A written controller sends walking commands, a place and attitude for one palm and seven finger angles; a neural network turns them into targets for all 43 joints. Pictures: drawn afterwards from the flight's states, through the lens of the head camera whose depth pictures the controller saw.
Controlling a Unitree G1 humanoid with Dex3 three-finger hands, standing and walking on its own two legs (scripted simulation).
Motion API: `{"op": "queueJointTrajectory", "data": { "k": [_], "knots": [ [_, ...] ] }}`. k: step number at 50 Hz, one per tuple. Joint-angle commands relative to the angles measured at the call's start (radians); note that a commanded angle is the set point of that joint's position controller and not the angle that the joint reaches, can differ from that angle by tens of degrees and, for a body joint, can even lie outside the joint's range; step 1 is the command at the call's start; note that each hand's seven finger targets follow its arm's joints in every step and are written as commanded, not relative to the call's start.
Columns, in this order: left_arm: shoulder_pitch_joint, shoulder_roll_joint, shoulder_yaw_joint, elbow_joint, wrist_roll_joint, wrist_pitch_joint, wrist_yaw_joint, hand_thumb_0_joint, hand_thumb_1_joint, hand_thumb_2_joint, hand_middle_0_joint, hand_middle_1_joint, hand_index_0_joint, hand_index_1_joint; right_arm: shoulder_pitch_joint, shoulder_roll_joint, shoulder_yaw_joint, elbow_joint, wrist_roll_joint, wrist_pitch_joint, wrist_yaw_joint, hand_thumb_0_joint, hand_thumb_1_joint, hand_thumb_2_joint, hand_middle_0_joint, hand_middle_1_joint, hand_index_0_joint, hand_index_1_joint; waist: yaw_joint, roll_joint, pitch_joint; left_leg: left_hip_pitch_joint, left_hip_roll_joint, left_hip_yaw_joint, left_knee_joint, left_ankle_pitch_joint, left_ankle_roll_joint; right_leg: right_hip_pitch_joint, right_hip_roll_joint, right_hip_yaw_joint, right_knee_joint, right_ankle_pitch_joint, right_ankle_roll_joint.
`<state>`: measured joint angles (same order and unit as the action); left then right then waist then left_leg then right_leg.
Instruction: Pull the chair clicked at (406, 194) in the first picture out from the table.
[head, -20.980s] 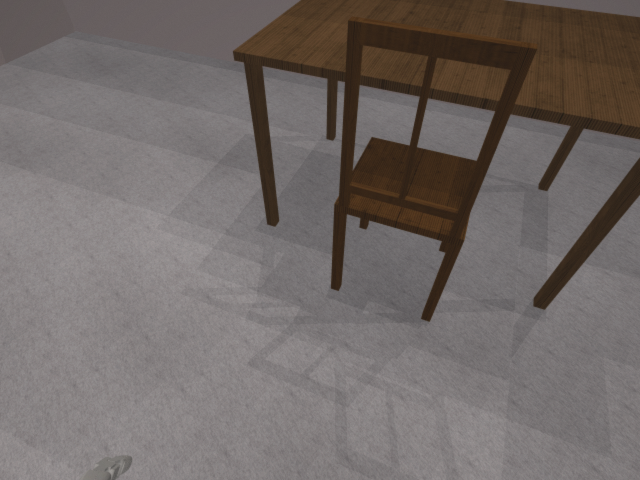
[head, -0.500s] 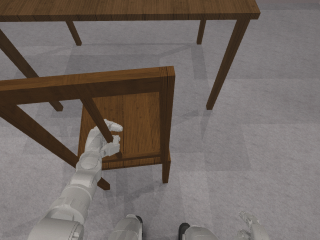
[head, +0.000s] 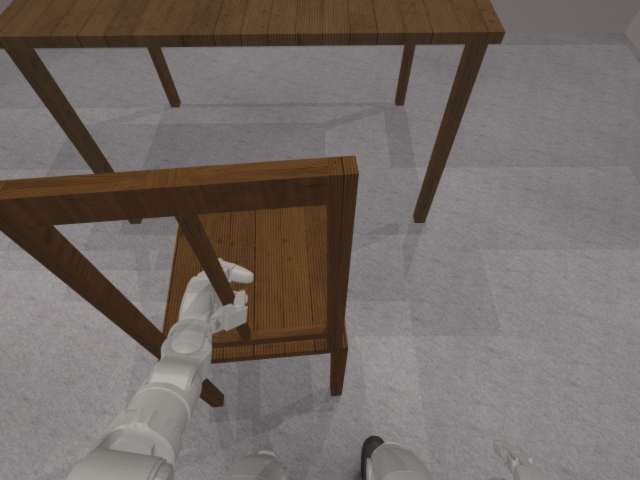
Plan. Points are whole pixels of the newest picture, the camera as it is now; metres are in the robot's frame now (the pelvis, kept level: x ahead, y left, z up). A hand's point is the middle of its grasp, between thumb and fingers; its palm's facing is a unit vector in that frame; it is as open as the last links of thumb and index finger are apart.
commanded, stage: step backward, pulling the chair out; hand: left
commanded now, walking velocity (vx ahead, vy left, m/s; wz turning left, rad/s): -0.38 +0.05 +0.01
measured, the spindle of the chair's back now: (223, 289) +0.37 +0.14 -0.04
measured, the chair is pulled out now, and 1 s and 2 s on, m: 0.44 0.58 0.58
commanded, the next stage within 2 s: stop walking, hand still on the chair in 0.64 s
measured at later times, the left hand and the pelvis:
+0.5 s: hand (230, 355) +0.28 +0.13 -0.06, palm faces -0.07 -0.98 -0.20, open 5.0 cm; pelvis -0.08 +0.02 +0.00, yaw +1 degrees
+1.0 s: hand (217, 412) +0.20 +0.13 -0.05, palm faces -0.04 -0.98 -0.20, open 5.0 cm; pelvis -0.11 +0.02 +0.00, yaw -1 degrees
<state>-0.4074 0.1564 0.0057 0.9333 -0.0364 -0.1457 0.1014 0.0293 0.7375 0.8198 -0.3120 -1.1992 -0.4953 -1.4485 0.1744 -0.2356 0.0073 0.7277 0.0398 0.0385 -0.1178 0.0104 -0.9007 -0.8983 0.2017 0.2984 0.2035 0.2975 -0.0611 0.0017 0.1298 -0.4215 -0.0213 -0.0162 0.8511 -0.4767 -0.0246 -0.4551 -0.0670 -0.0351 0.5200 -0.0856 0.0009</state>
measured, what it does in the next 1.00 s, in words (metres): walks backwards: left foot, then right foot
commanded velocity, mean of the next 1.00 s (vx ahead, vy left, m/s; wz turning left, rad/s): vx -0.22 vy -0.02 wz -0.01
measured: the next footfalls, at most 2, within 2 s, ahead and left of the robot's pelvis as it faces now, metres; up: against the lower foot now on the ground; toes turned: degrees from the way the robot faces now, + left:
left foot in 0.06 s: -0.05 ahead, +0.16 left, +0.00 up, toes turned +2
right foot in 0.24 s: +0.01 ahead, -0.12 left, +0.00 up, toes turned -4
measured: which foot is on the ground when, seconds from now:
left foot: up 0.00-0.04, down 0.06-1.00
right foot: down 0.00-0.08, up 0.10-0.22, down 0.24-1.00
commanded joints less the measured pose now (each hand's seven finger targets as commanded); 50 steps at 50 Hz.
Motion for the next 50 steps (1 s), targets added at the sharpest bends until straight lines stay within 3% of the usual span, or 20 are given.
{"op": "queueJointTrajectory", "data": {
  "k": [1, 4, 6, 10, 12, 13, 14, 15, 18, 20, 22, 24, 27, 31, 35, 38, 41, 43, 48, 50],
  "knots": [
    [-0.265, 0.208, 0.028, -0.145, 0.018, -0.044, 0.008, 0.0, 0.9, 0.9, -0.5, -1.45, -0.5, -1.45, 0.038, -0.129, -0.012, -0.072, -0.007, -0.053, -0.017, 0.0, -0.9, -0.9, 0.2, 0.3, 0.2, 0.3, 0.035, -0.13, -0.365, 0.207, 0.03, 0.02, -0.392, 0.09, 0.005, 0.182, -0.196, 0.119, -0.164, -0.171, -0.057],
    [-0.3, 0.157, 0.003, -0.204, 0.019, -0.04, 0.004, 0.0, 0.9, 0.9, -0.5, -1.45, -0.5, -1.45, 0.036, -0.188, -0.045, -0.107, -0.019, -0.037, -0.026, 0.0, -0.9, -0.9, 0.2, 0.3, 0.2, 0.3, 0.065, 0.196, -0.357, 0.157, 0.28, -0.192, -0.502, 0.452, 0.116, 0.155, -0.008, 0.008, 0.176, -0.124, 0.016],
    [-0.392, 0.127, -0.02, -0.271, 0.015, -0.036, -0.008, 0.0, 0.9, 0.9, -0.5, -1.45, -0.5, -1.45, 0.022, -0.144, -0.044, -0.114, -0.035, -0.021, -0.006, 0.0, -0.9, -0.9, 0.2, 0.3, 0.2, 0.3, 0.049, 0.296, -0.39, 0.178, 0.357, -0.215, -0.495, 0.652, 0.167, 0.124, 0.014, 0.032, 0.344, -0.313, 0.01],
    [-0.388, 0.101, -0.019, -0.193, 0.028, -0.062, -0.002, 0.0, 0.9, 0.9, -0.5, -1.45, -0.5, -1.45, 0.07, -0.152, -0.058, -0.065, -0.024, -0.031, 0.019, 0.0, -0.9, -0.9, 0.2, 0.3, 0.2, 0.3, 0.044, 0.146, -0.413, 0.426, 0.311, -0.135, -0.223, 1.159, 0.11, 0.173, 0.001, 0.032, 0.016, -0.059, -0.037],
    [-0.391, 0.122, -0.022, -0.161, 0.034, -0.075, -0.004, 0.0, 0.9, 0.9, -0.5, -1.45, -0.5, -1.45, 0.091, -0.151, -0.059, -0.067, -0.012, -0.032, 0.019, 0.0, -0.9, -0.9, 0.2, 0.3, 0.2, 0.3, 0.027, -0.02, -0.483, 0.253, 0.206, -0.045, -0.074, 0.892, 0.023, 0.446, -0.108, 0.126, -0.079, 0.554, -0.087],
    [-0.42, 0.123, -0.038, -0.151, 0.033, -0.087, -0.009, 0.0, 0.9, 0.9, -0.5, -1.45, -0.5, -1.45, 0.076, -0.14, -0.054, -0.076, -0.005, -0.037, 0.012, 0.0, -0.9, -0.9, 0.2, 0.3, 0.2, 0.3, 0.023, -0.114, -0.456, 0.079, 0.11, -0.014, 0.015, 0.383, -0.018, 0.519, -0.232, 0.24, -0.073, 0.767, -0.163],
    [-0.385, 0.139, -0.023, -0.119, 0.03, -0.081, -0.013, 0.0, 0.9, 0.9, -0.5, -1.45, -0.5, -1.45, 0.06, -0.134, -0.048, -0.088, -0.001, -0.049, 0.012, 0.0, -0.9, -0.9, 0.2, 0.3, 0.2, 0.3, 0.037, -0.116, -0.403, -0.013, 0.059, -0.059, 0.063, -0.002, -0.033, 0.464, -0.337, 0.275, -0.113, 0.774, -0.211],
    [-0.381, 0.187, 0.01, -0.116, 0.03, -0.069, -0.01, 0.0, 0.9, 0.9, -0.5, -1.45, -0.5, -1.45, 0.059, -0.161, -0.066, -0.07, -0.004, -0.048, 0.003, 0.0, -0.9, -0.9, 0.2, 0.3, 0.2, 0.3, 0.045, -0.132, -0.418, -0.003, 0.068, -0.088, 0.072, -0.064, -0.025, 0.453, -0.371, 0.285, -0.105, 0.741, -0.224],
    [-0.306, 0.189, 0.025, -0.156, 0.031, -0.058, -0.007, 0.0, 0.9, 0.9, -0.5, -1.45, -0.5, -1.45, 0.031, -0.13, -0.034, -0.08, -0.005, -0.039, -0.01, 0.0, -0.9, -0.9, 0.2, 0.3, 0.2, 0.3, 0.034, -0.098, -0.481, 0.082, 0.076, -0.059, -0.209, 0.083, -0.022, 0.481, -0.287, 0.171, -0.011, 0.686, -0.15],
    [-0.285, 0.182, 0.01, -0.214, 0.02, -0.059, -0.001, 0.0, 0.9, 0.9, -0.5, -1.45, -0.5, -1.45, 0.016, -0.126, -0.023, -0.097, -0.009, -0.029, -0.018, 0.0, -0.9, -0.9, 0.2, 0.3, 0.2, 0.3, 0.021, -0.078, -0.494, 0.207, 0.09, -0.017, -0.401, 0.423, -0.011, 0.418, -0.21, 0.105, 0.048, 0.505, -0.074],
    [-0.263, 0.157, -0.005, -0.263, 0.016, -0.049, 0.003, 0.0, 0.9, 0.9, -0.5, -1.45, -0.5, -1.45, -0.001, -0.16, -0.045, -0.135, -0.016, -0.01, -0.011, 0.0, -0.9, -0.9, 0.2, 0.3, 0.2, 0.3, 0.039, 0.096, -0.445, 0.219, 0.253, -0.172, -0.42, 0.723, 0.085, 0.294, -0.056, 0.039, 0.126, 0.165, -0.002],
    [-0.279, 0.098, -0.038, -0.249, 0.015, -0.057, -0.012, 0.0, 0.9, 0.9, -0.5, -1.45, -0.5, -1.45, 0.023, -0.155, -0.06, -0.134, -0.011, 0.003, 0.01, 0.0, -0.9, -0.9, 0.2, 0.3, 0.2, 0.3, 0.045, 0.065, -0.407, 0.191, 0.287, -0.129, -0.427, 0.57, 0.115, 0.284, 0.008, 0.035, 0.084, -0.149, -0.001],
    [-0.286, 0.094, -0.044, -0.309, 0.021, -0.054, -0.018, 0.0, 0.9, 0.9, -0.5, -1.45, -0.5, -1.45, -0.024, -0.128, -0.044, -0.167, -0.017, 0.0, 0.004, 0.0, -0.9, -0.9, 0.2, 0.3, 0.2, 0.3, 0.042, 0.227, -0.358, 0.044, 0.294, -0.142, -0.463, 0.357, 0.13, 0.298, 0.013, 0.025, 0.153, -0.216, -0.007],
    [-0.241, 0.155, -0.013, -0.262, 0.019, -0.056, -0.011, 0.0, 0.9, 0.9, -0.5, -1.45, -0.5, -1.45, 0.045, -0.134, -0.059, -0.156, -0.003, -0.014, -0.002, 0.0, -0.9, -0.9, 0.2, 0.3, 0.2, 0.3, 0.03, -0.025, -0.43, 0.106, 0.169, -0.019, -0.299, 0.261, 0.045, 0.294, -0.082, 0.138, -0.038, -0.024, -0.035],
    [-0.292, 0.204, 0.01, -0.197, 0.022, -0.048, -0.001, 0.0, 0.9, 0.9, -0.5, -1.45, -0.5, -1.45, 0.04, -0.123, -0.048, -0.115, 0.002, -0.033, -0.006, 0.0, -0.9, -0.9, 0.2, 0.3, 0.2, 0.3, 0.034, -0.187, -0.344, 0.293, 0.04, 0.052, -0.028, 0.051, 0.003, -0.094, -0.241, 0.225, -0.312, -0.579, -0.106],
    [-0.3, 0.195, 0.02, -0.346, 0.015, -0.055, -0.003, 0.0, 0.9, 0.9, -0.5, -1.45, -0.5, -1.45, 0.025, -0.099, -0.019, -0.136, -0.005, -0.051, -0.006, 0.0, -0.9, -0.9, 0.2, 0.3, 0.2, 0.3, 0.03, -0.155, -0.354, 0.303, 0.08, 0.011, -0.253, 0.08, 0.029, -0.01, -0.175, 0.122, -0.198, -0.453, -0.06],
    [-0.192, 0.15, 0.011, -0.327, 0.014, -0.036, 0.001, 0.0, 0.9, 0.9, -0.5, -1.45, -0.5, -1.45, -0.011, -0.131, -0.017, -0.153, -0.009, -0.058, -0.026, 0.0, -0.9, -0.9, 0.2, 0.3, 0.2, 0.3, 0.062, 0.108, -0.281, 0.133, 0.222, -0.154, -0.522, 0.114, 0.108, 0.142, -0.007, 0.039, 0.046, -0.32, 0.012],
    [-0.206, 0.093, -0.031, -0.361, 0.018, -0.023, -0.006, 0.0, 0.9, 0.9, -0.5, -1.45, -0.5, -1.45, -0.016, -0.106, -0.014, -0.165, -0.007, -0.046, -0.013, 0.0, -0.9, -0.9, 0.2, 0.3, 0.2, 0.3, 0.063, 0.248, -0.313, 0.035, 0.276, -0.184, -0.565, 0.099, 0.15, 0.272, 0.011, 0.018, 0.193, -0.277, 0.008],
    [-0.149, 0.109, -0.031, -0.349, 0.019, -0.003, -0.014, 0.0, 0.9, 0.9, -0.5, -1.45, -0.5, -1.45, 0.029, -0.111, -0.026, -0.149, -0.008, -0.062, -0.009, 0.0, -0.9, -0.9, 0.2, 0.3, 0.2, 0.3, 0.037, -0.051, -0.348, 0.18, 0.127, -0.014, -0.36, 0.318, 0.046, 0.341, -0.089, 0.146, -0.094, 0.059, -0.025],
    [-0.137, 0.12, -0.022, -0.352, 0.022, 0.006, -0.013, 0.0, 0.9, 0.9, -0.5, -1.45, -0.5, -1.45, 0.016, -0.102, -0.026, -0.141, -0.003, -0.069, -0.013, 0.0, -0.9, -0.9, 0.2, 0.3, 0.2, 0.3, 0.034, -0.035, -0.328, 0.195, 0.102, 0.006, -0.389, 0.116, 0.03, 0.232, -0.11, 0.153, -0.143, -0.226, -0.034]
  ]
}}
